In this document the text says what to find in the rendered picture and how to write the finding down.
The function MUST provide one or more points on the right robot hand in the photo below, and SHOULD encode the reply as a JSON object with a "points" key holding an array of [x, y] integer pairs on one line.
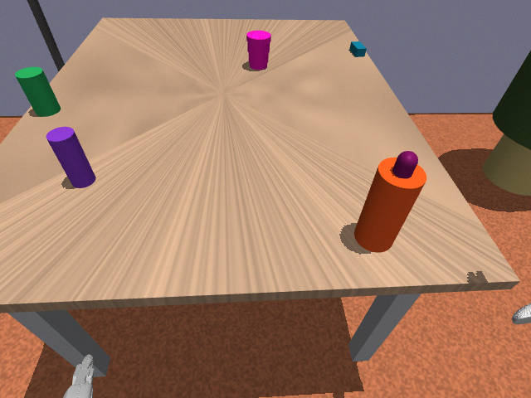
{"points": [[523, 315]]}

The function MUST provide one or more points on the left robot hand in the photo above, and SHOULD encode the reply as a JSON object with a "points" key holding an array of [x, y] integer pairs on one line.
{"points": [[82, 380]]}

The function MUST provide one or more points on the potted plant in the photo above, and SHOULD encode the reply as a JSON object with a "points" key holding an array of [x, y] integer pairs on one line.
{"points": [[509, 164]]}

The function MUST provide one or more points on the table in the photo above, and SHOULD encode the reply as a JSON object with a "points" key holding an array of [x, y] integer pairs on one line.
{"points": [[218, 183]]}

